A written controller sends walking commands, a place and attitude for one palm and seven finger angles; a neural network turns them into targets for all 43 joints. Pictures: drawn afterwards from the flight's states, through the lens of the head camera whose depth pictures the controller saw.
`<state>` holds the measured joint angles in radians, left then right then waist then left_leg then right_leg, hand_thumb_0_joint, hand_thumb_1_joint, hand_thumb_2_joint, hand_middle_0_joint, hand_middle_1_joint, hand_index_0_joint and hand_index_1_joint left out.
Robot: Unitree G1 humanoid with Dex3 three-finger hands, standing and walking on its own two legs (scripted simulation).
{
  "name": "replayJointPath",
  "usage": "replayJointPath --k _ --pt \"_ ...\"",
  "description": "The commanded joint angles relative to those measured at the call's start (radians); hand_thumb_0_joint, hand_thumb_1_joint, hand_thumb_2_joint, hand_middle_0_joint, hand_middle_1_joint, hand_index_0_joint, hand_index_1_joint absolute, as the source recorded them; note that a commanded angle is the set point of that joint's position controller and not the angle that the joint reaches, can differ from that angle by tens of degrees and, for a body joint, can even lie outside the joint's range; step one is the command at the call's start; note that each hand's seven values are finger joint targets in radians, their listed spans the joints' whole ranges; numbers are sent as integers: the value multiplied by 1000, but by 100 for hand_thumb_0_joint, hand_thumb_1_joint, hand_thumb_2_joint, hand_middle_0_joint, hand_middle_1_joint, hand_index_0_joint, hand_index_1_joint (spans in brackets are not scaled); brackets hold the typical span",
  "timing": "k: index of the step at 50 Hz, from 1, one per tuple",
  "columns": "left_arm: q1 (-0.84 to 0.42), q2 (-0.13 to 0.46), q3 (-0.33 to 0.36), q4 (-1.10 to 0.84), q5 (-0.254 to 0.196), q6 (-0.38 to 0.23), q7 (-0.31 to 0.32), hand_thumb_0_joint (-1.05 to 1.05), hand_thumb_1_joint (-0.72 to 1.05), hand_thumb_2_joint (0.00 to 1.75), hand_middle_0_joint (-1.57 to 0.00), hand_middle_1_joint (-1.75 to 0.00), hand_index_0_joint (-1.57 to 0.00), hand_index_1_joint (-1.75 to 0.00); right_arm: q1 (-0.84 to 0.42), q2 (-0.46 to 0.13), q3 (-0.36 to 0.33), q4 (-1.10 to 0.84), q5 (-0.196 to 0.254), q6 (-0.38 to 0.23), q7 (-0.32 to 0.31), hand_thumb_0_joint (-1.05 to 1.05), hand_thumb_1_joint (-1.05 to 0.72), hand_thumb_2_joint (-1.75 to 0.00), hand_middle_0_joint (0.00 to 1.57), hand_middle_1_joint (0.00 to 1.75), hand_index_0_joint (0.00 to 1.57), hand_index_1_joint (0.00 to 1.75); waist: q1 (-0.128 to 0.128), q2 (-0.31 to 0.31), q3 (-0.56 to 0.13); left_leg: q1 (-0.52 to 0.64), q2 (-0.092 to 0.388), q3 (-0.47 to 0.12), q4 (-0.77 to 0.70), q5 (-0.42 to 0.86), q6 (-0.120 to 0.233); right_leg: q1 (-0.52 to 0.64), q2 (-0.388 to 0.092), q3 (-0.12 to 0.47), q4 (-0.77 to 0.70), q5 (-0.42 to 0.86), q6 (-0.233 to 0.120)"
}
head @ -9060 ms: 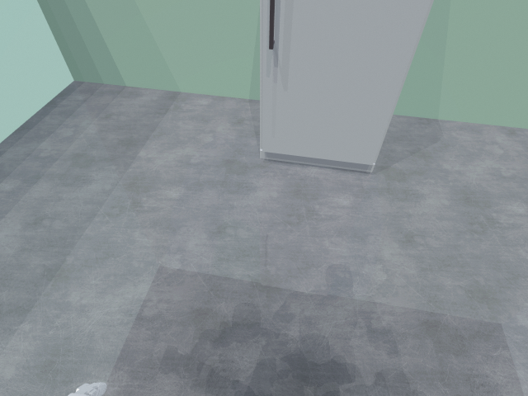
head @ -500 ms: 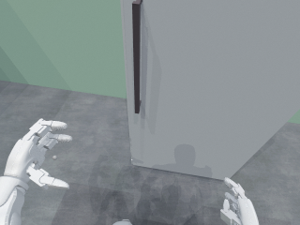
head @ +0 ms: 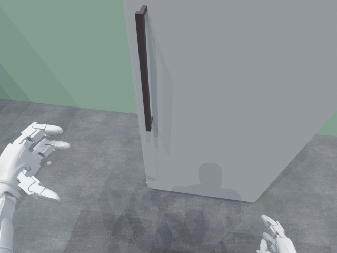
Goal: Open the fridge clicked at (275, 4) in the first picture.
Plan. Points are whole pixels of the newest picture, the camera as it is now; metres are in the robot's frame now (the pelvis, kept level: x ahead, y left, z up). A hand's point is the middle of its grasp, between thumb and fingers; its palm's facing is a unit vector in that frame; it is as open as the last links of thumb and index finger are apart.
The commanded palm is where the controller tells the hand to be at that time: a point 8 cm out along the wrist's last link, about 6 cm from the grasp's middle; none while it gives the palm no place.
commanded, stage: raise the hand to about handle height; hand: left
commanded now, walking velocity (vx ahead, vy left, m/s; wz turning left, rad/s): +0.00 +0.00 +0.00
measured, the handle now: (146, 81) +0.53 +0.10 +0.13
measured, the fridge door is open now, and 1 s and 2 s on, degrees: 0 0 0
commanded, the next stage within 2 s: move the hooked fingers beside the handle in 0.30 s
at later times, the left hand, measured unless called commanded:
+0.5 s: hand (58, 162) +0.28 +0.26 +0.09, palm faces -0.03 -1.00 -0.03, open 14.0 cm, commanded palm +0.26 +0.30 +0.10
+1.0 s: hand (80, 140) +0.34 +0.24 +0.09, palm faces -0.06 -1.00 +0.00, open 14.0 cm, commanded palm +0.32 +0.28 +0.09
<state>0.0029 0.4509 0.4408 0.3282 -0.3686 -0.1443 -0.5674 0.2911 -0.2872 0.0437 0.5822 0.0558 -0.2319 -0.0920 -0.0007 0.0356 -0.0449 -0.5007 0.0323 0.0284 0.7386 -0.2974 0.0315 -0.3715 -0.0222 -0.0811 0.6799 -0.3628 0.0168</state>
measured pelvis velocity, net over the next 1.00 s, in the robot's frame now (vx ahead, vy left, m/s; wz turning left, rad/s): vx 0.01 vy -0.01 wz -0.01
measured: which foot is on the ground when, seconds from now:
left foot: down 0.00-1.00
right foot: down 0.00-1.00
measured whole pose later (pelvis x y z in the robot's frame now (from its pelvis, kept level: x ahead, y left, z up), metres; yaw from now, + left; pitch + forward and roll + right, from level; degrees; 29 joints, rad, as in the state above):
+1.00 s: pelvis +0.01 -0.01 +0.00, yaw -1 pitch +6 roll -2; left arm -0.20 0.41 0.38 0.51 -0.32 -0.19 -0.50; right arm 0.31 -0.28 0.04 0.60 0.06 -0.15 -0.10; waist -0.02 0.03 -0.05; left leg -0.53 0.04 0.04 0.75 -0.32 0.02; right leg -0.42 -0.02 -0.07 0.71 -0.39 0.01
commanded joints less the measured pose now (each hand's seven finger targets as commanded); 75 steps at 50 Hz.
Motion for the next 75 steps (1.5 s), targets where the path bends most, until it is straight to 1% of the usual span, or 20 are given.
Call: replayJointPath --k 1,20,22,25,29,31,37,39,42,47,49,51,52,54,58,61,67,71,72,75 --pt "-194 265 102 -214 -26 -80 14 0 -50 30 -30 -120 -30 -120 -78 -137 -64 -157 7 -67 -13 0 -90 -90 20 30 20 30 9 70 -177 218 -26 -70 -137 72 -4 -77 52 12 -102 90 -38" --pt "-207 258 96 -163 -35 -92 -2 0 -50 30 -30 -120 -30 -120 -83 -132 -60 -139 8 -68 -24 0 -90 -90 20 30 20 30 1 28 -181 196 -32 -45 -105 108 3 -58 42 42 -113 144 -25" --pt "-256 265 92 -135 -35 -95 -3 0 -50 30 -30 -120 -30 -120 -75 -138 -60 -128 6 -62 -27 0 -90 -90 20 30 20 30 -6 7 -159 182 -31 -42 -95 108 4 -67 43 48 -112 145 -26" --pt "-336 230 39 -155 -23 -105 -4 0 -50 30 -30 -120 -30 -120 -75 -132 -60 -128 9 -60 -34 0 -90 -90 20 30 20 30 -18 70 -199 220 -33 -45 -97 102 3 -84 43 42 -103 140 -27" --pt "-412 210 -1 -104 -8 -97 12 0 -50 30 -30 -120 -30 -120 -64 -133 -59 -118 10 -50 -41 0 -90 -90 20 30 20 30 -29 31 -190 214 -31 -51 -99 85 5 -106 43 40 -104 126 -26" --pt "-433 217 -2 -105 5 -97 28 0 -50 30 -30 -120 -30 -120 -65 -132 -59 -117 10 -45 -40 0 -90 -90 20 30 20 30 -24 74 -196 227 -29 -59 -110 72 1 -114 41 31 -98 105 -31" --pt "-358 274 78 -40 14 -92 70 0 -50 30 -30 -120 -30 -120 -48 -133 -62 -124 1 -14 -22 0 -90 -90 20 30 20 30 9 0 -239 197 -27 -45 -97 165 1 -39 42 33 -81 212 -32" --pt "-385 248 53 -70 13 -98 68 0 -50 30 -30 -120 -30 -120 -53 -128 -61 -135 4 -4 -16 0 -90 -90 20 30 20 30 4 47 -256 209 -29 -37 -98 179 0 -43 41 33 -73 236 -30" --pt "-386 228 36 -70 10 -104 69 0 -50 30 -30 -120 -30 -120 -45 -128 -62 -141 3 6 -13 0 -90 -90 20 30 20 30 1 33 -252 209 -24 -39 -96 200 0 -41 47 27 -67 252 -34" --pt "-503 211 -1 -22 17 -104 71 0 -50 30 -30 -120 -30 -120 -23 -137 -67 -116 5 25 -20 0 -90 -90 20 30 20 30 -33 -2 -218 200 -22 -43 -87 163 2 -89 48 30 -74 222 -31" --pt "-551 203 -21 -18 29 -109 72 0 -50 30 -30 -120 -30 -120 -20 -137 -70 -111 7 30 -21 0 -90 -90 20 30 20 30 -41 33 -245 217 -25 -42 -85 156 2 -107 47 33 -70 213 -30" --pt "-587 205 -28 -16 40 -119 83 0 -50 30 -30 -120 -30 -120 -14 -136 -71 -103 4 34 -21 0 -90 -90 20 30 20 30 -40 60 -266 239 -22 -55 -85 165 -2 -117 47 26 -62 201 -34" --pt "-599 197 -40 -2 43 -121 87 0 -50 30 -30 -120 -30 -120 -10 -137 -68 -101 2 39 -21 0 -90 -90 20 30 20 30 -42 27 -263 229 -21 -53 -81 167 1 -109 48 29 -64 204 -36" --pt "-650 189 -54 -5 53 -131 102 0 -50 30 -30 -120 -30 -120 -10 -134 -69 -95 2 43 -17 0 -90 -90 20 30 20 30 -45 71 -286 253 -20 -60 -83 168 -3 -124 47 26 -58 198 -36" --pt "-701 217 -31 82 69 -126 130 0 -50 30 -30 -120 -30 -120 0 -137 -68 -85 -1 62 -14 0 -90 -90 20 30 20 30 -44 17 -281 220 -19 -60 -80 164 -2 -115 45 28 -56 205 -35" --pt "-682 184 -53 82 81 -131 145 0 -50 30 -30 -120 -30 -120 2 -130 -71 -95 -2 74 -4 0 -90 -90 20 30 20 30 -33 63 -316 251 -18 -60 -76 198 -7 -120 44 24 -46 221 -37" --pt "-784 228 -35 216 98 -135 160 0 -50 30 -30 -120 -30 -120 23 -141 -68 -81 -1 112 1 0 -90 -90 20 30 20 30 -53 -13 -246 161 -17 -48 -66 149 0 -127 46 33 -48 203 -35" --pt "-867 192 -75 185 108 -172 167 0 -50 30 -30 -120 -30 -120 39 -136 -74 -78 -5 118 5 0 -90 -90 20 30 20 30 -58 80 -345 250 -14 -63 -53 201 -9 -157 49 31 -29 215 -40" --pt "-878 187 -81 192 106 -178 167 0 -50 30 -30 -120 -30 -120 46 -138 -74 -74 -6 121 5 0 -90 -90 20 30 20 30 -66 36 -351 248 -13 -64 -44 215 -4 -147 51 32 -28 233 -40" --pt "-920 178 -93 244 110 -181 169 0 -50 30 -30 -120 -30 -120 56 -140 -76 -56 -5 131 8 0 -90 -90 20 30 20 30 -76 34 -339 232 -11 -66 -44 195 -6 -171 51 30 -27 220 -36"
